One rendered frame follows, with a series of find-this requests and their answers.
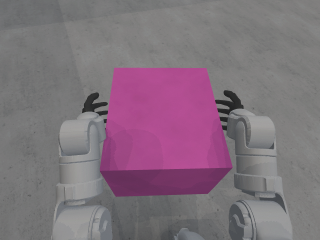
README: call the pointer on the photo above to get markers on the robot right hand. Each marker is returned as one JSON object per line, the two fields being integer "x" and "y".
{"x": 236, "y": 104}

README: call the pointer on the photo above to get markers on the robot left forearm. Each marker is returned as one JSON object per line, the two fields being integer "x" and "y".
{"x": 78, "y": 154}

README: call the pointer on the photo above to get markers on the robot right shin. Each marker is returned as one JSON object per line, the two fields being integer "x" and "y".
{"x": 183, "y": 230}

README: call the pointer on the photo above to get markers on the robot right upper arm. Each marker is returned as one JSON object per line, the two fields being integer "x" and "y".
{"x": 258, "y": 220}

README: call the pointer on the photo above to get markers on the robot right forearm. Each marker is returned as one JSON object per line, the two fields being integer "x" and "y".
{"x": 256, "y": 162}

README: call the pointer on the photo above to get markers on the carton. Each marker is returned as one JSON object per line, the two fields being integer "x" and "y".
{"x": 163, "y": 133}

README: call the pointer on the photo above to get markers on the robot left upper arm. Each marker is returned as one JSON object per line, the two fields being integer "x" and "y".
{"x": 91, "y": 222}

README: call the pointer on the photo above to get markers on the robot left hand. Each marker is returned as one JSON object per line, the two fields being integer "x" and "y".
{"x": 89, "y": 107}

